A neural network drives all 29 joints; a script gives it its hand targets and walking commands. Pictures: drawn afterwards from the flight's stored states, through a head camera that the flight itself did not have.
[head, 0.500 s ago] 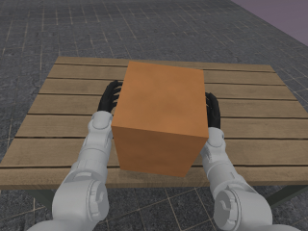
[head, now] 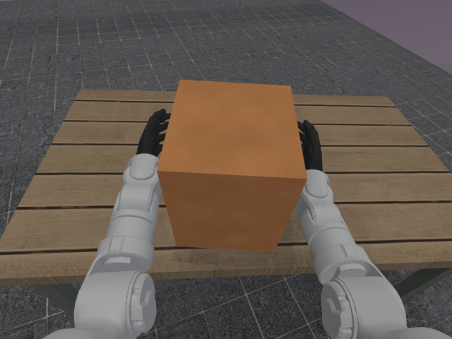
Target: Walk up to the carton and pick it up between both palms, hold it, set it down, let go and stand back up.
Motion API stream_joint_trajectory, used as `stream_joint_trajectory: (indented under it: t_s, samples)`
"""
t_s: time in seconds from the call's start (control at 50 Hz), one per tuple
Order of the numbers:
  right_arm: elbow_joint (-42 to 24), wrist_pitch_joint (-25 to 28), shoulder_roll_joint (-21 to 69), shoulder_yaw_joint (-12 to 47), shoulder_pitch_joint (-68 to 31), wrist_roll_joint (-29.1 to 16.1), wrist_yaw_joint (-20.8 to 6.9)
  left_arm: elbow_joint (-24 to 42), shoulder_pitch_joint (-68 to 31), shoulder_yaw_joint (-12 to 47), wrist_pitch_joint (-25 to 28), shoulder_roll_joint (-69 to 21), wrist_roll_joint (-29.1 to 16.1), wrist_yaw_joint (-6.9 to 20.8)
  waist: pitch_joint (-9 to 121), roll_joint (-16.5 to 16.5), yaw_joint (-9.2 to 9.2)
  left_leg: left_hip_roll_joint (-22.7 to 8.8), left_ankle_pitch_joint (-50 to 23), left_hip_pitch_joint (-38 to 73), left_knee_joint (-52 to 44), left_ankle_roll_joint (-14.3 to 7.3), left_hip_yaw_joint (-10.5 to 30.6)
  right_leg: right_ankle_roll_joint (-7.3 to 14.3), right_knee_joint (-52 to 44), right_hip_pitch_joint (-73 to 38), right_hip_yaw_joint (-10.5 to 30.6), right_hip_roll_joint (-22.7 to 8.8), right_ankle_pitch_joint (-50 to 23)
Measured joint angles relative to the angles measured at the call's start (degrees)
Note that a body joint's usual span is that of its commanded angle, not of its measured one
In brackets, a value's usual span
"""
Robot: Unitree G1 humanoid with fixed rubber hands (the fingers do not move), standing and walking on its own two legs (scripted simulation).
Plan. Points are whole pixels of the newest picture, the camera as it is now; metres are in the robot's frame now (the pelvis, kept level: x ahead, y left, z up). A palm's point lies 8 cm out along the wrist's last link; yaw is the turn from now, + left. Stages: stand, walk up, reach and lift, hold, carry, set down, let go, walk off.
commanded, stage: reach and lift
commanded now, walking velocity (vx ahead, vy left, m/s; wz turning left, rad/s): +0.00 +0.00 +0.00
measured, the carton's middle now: (230, 171) +0.39 -0.02 +0.09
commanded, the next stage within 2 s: hold in 1.82 s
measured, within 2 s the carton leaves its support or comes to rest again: neither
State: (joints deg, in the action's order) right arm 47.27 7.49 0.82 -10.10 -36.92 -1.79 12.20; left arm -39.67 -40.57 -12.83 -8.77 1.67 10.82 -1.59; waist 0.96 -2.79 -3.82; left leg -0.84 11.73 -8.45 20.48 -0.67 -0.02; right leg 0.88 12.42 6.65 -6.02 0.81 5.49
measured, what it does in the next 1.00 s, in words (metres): stands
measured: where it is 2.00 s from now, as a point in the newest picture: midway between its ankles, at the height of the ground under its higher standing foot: outside the picture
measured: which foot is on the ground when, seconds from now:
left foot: down 0.00-1.00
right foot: down 0.00-1.00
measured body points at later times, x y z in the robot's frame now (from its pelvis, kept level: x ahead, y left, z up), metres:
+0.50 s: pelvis -0.02 +0.01 +0.00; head -0.05 +0.05 +0.44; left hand +0.39 +0.14 +0.18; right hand +0.37 -0.16 +0.17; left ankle -0.01 +0.11 -0.75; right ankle +0.01 -0.11 -0.75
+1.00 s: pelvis -0.02 -0.01 +0.00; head -0.07 +0.02 +0.44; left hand +0.38 +0.13 +0.21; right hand +0.37 -0.16 +0.21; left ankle -0.01 +0.11 -0.75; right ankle +0.01 -0.11 -0.75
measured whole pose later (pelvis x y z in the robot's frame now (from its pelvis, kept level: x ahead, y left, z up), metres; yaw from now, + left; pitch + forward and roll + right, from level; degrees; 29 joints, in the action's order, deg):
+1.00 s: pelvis -0.02 -0.01 +0.00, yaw +1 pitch -7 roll -1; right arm 40.8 -16.8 -3.0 -5.7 -48.0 -9.6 11.4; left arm -20.2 -45.8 -18.1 -39.5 0.5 15.2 -0.4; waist -0.8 -3.9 -5.7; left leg -0.4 10.4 -2.2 20.1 -0.1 1.0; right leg 1.6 15.5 1.8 -5.8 0.7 6.3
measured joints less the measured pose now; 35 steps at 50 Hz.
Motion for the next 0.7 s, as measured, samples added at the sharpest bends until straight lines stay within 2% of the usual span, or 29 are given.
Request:
stream_joint_trajectory:
  t_s: [0.14, 0.24, 0.4, 0.7]
  samples:
    - [-6.49, -6.92, -1.71, 4.79, 0.60, -4.96, 0.72, 11.11, 2.24, 1.06, -9.77, -0.32, 0.57, -0.09, -1.60, -0.85, -1.49, 0.41, 1.18, 3.56, 1.16, -0.22, 1.06, -0.39, 0.86, -4.07, -0.82, -0.34, 1.39]
    - [-7.99, -10.39, -2.30, 5.47, -0.04, -5.79, 0.39, 15.17, 2.41, 0.01, -14.65, -1.39, 2.62, 0.41, -2.63, -1.57, -2.09, 0.77, 1.31, 5.91, 1.19, -0.53, 1.26, -0.66, 1.05, -6.42, -0.87, -0.65, 1.63]
    - [-8.38, -13.62, -2.45, 4.47, -1.56, -6.41, -0.73, 18.65, 1.41, -0.87, -20.32, -2.41, 4.64, 0.48, -3.56, -1.64, -2.19, 1.06, 0.65, 6.59, 1.15, -0.78, 0.73, -0.86, 1.56, -6.66, -0.20, -0.94, 1.07]
    - [-6.33, -18.85, -3.16, 2.50, -7.41, -5.90, -2.08, 18.37, -4.01, -3.28, -26.68, -2.38, 5.32, -0.03, -2.75, -0.78, -1.16, 0.64, -1.28, 5.48, -0.01, -0.15, 0.03, 0.03, 2.39, -4.30, 0.75, -0.50, -0.05]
